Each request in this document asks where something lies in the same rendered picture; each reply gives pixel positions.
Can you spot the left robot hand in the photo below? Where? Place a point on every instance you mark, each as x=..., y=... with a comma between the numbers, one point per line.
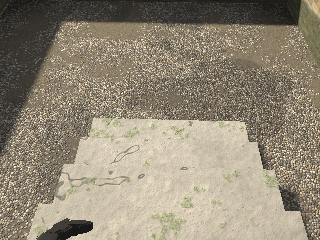
x=65, y=229

